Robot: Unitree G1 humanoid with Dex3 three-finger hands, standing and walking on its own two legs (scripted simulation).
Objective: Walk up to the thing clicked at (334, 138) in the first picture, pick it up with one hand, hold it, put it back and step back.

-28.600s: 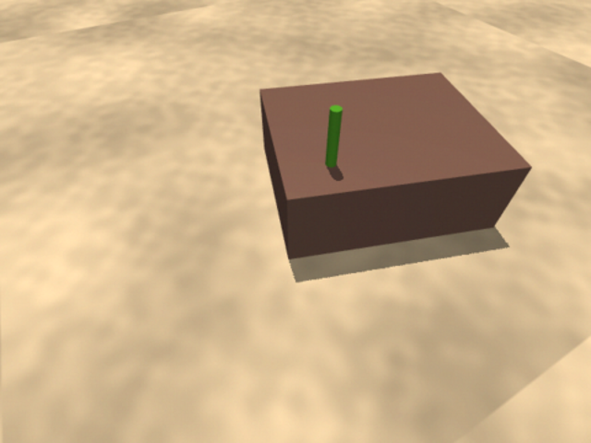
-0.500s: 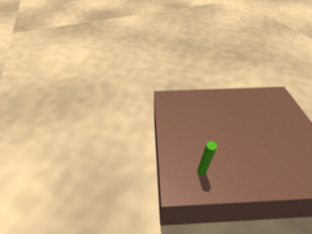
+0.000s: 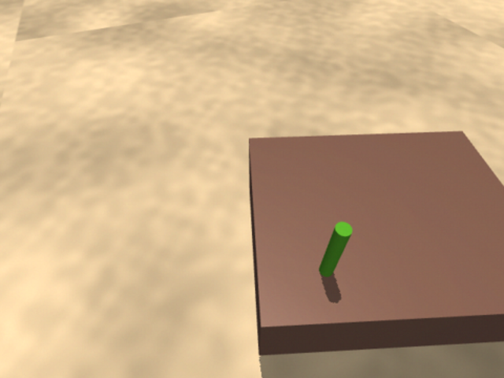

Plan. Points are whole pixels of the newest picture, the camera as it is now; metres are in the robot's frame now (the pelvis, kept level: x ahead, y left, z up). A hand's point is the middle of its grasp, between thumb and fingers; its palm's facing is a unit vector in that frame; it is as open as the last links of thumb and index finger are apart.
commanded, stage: step back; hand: right
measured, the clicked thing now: (333, 251) +0.48 -0.22 -0.30
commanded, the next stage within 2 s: none
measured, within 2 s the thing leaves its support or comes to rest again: neither
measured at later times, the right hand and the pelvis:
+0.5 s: hand out of the picture -0.05 -0.21 -0.16, palm faces +0.00 +0.90 -0.43, open 7.4 cm; pelvis -0.09 +0.06 -0.01, yaw -2 degrees
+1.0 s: hand out of the picture -0.10 -0.21 -0.17, palm faces -0.02 +0.90 -0.43, open 7.4 cm; pelvis -0.20 +0.07 -0.03, yaw -1 degrees
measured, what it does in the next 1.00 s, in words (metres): walks backwards: right foot, then left foot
